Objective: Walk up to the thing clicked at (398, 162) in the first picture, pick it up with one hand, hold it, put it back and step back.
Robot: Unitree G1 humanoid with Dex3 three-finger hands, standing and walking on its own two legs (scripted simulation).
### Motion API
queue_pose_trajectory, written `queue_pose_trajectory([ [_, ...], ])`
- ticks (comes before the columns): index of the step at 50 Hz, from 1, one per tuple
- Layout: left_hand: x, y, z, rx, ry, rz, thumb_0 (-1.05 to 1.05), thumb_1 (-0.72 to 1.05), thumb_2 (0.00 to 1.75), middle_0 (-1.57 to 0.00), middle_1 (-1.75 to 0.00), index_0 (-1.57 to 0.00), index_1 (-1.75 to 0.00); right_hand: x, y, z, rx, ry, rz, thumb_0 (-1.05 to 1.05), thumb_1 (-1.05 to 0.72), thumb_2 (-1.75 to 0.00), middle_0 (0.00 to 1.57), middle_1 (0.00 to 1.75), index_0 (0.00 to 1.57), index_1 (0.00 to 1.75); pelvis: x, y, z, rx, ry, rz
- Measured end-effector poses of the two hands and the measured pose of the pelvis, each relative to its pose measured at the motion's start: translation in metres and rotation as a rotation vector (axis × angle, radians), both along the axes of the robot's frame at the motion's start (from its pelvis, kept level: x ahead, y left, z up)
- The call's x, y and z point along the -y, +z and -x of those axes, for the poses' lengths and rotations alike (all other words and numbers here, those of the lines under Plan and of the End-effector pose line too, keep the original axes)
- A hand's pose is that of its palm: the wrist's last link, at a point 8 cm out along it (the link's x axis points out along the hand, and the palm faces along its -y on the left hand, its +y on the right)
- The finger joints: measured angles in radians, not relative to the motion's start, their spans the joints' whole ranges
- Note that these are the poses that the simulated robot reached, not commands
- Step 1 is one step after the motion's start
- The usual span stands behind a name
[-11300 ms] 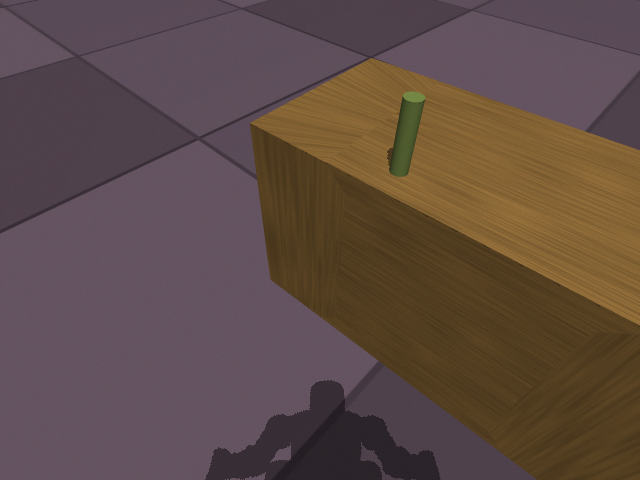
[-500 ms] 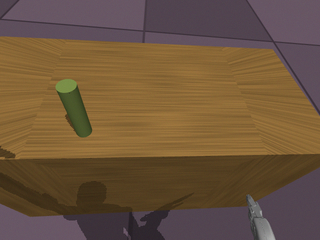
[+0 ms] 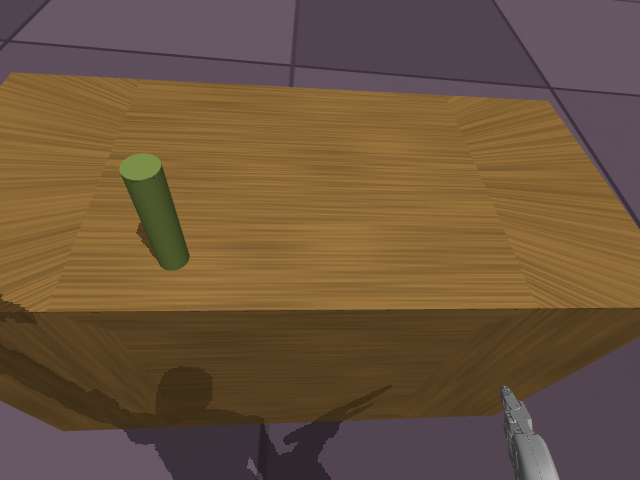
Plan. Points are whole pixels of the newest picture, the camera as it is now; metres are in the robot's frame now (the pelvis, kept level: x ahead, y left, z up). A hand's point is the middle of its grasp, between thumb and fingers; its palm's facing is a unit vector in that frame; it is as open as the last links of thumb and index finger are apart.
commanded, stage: approach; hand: left
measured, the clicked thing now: (159, 218) +0.46 +0.19 +0.06
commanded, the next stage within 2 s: close in in 0.44 s
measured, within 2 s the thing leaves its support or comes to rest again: neither
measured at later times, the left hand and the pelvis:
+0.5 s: hand (59, 232) +0.43 +0.30 +0.07, palm faces +0.08 -1.00 +0.05, open 17.6 cm; pelvis -0.01 +0.00 -0.02, yaw +0 degrees
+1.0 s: hand (150, 227) +0.46 +0.21 +0.03, palm faces +0.12 -0.99 +0.02, open 17.3 cm; pelvis -0.01 -0.01 -0.04, yaw -2 degrees
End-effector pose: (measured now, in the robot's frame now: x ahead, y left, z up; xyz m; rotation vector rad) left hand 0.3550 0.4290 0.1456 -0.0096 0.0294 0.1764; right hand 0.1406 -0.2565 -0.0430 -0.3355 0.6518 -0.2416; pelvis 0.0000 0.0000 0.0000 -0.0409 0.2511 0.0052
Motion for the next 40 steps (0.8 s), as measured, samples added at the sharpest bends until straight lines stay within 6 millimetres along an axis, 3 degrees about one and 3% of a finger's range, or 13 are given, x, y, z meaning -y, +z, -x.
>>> queue_pose_trajectory([
  [11, 0.006, 0.0, -0.008, -0.01, -0.01, -0.01, -0.01, -0.51, 0.06, -0.05, -0.04, -0.04, -0.05, -0.006, -0.006, 0.006, -0.027, 0.003, -0.016, -0.01, 0.54, -0.05, 0.06, 0.06, 0.06, 0.05, 0.0, -0.001, 0.0, -0.006, -0.004, 0.003],
  [16, 0.019, -0.013, -0.015, -0.029, -0.037, 0.007, -0.01, -0.52, 0.06, -0.05, -0.04, -0.04, -0.06, -0.012, -0.008, 0.001, -0.01, 0.026, -0.033, -0.01, 0.54, -0.05, 0.06, 0.06, 0.06, 0.05, 0.0, -0.004, 0.001, -0.015, -0.002, 0.002],
  [21, 0.045, -0.045, -0.03, -0.054, -0.077, 0.033, -0.01, -0.54, 0.07, -0.04, -0.04, -0.04, -0.06, -0.012, -0.01, 0.0, 0.006, 0.046, -0.032, -0.01, 0.55, -0.05, 0.06, 0.06, 0.06, 0.05, 0.001, -0.011, 0.005, -0.039, -0.002, 0.001],
  [31, 0.122, -0.116, -0.073, -0.052, -0.121, 0.067, -0.01, -0.59, 0.06, -0.05, -0.05, -0.05, -0.07, 0.005, -0.008, 0.018, -0.032, 0.029, 0.016, -0.01, 0.55, -0.05, 0.06, 0.06, 0.06, 0.05, 0.003, -0.028, 0.013, -0.086, -0.019, 0.006],
  [35, 0.143, -0.126, -0.086, -0.03, -0.101, 0.065, -0.01, -0.58, 0.05, -0.06, -0.05, -0.06, -0.06, 0.013, -0.008, 0.027, -0.051, -0.003, 0.034, -0.01, 0.54, -0.05, 0.06, 0.06, 0.06, 0.05, 0.003, -0.033, 0.014, -0.102, -0.03, 0.009],
  [40, 0.157, -0.123, -0.093, -0.013, -0.064, 0.036, -0.02, -0.54, 0.05, -0.06, -0.04, -0.06, -0.05, 0.017, -0.01, 0.031, -0.057, -0.036, 0.024, -0.01, 0.53, -0.05, 0.06, 0.06, 0.06, 0.05, 0.003, -0.035, 0.013, -0.111, -0.04, 0.007],
])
